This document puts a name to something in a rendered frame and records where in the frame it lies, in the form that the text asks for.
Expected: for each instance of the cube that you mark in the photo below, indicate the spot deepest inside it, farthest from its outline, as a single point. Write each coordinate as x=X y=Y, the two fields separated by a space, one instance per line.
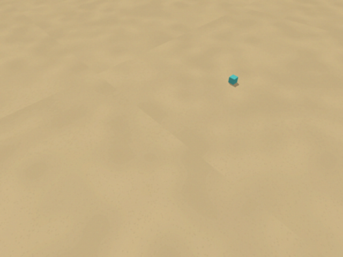
x=233 y=79

